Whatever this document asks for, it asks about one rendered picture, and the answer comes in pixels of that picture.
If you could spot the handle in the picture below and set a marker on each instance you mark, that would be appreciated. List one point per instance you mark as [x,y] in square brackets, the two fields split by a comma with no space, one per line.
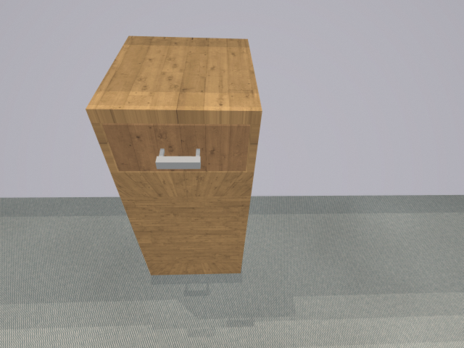
[168,162]

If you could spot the drawer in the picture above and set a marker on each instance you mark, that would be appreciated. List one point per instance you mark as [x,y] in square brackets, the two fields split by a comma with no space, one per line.
[135,146]

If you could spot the cabinet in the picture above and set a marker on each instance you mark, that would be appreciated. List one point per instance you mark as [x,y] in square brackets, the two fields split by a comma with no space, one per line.
[185,222]

